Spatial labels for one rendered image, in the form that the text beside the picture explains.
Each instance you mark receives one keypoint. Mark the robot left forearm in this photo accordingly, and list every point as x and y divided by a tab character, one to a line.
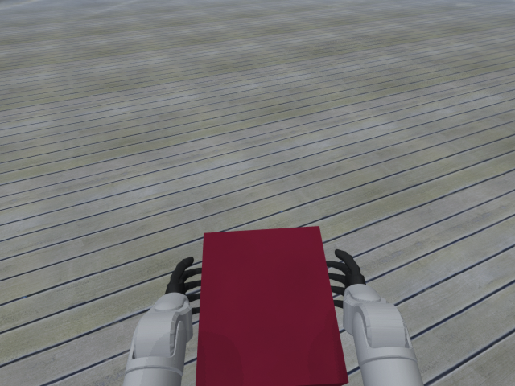
157	350

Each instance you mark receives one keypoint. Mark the right robot hand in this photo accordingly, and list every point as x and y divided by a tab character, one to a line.
350	269

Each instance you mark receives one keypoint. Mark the carton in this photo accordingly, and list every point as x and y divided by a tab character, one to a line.
267	316

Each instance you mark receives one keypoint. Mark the robot right forearm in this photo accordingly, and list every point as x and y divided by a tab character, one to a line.
384	349

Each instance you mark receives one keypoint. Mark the left robot hand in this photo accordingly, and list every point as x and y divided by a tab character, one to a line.
179	276

